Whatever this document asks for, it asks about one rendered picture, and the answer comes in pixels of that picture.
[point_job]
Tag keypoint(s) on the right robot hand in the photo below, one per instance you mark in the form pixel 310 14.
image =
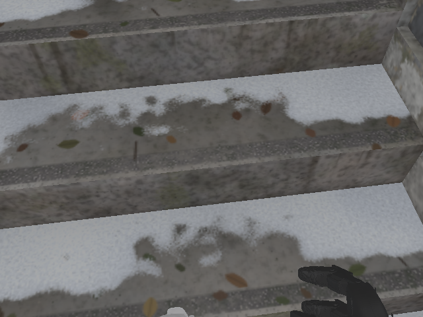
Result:
pixel 362 299

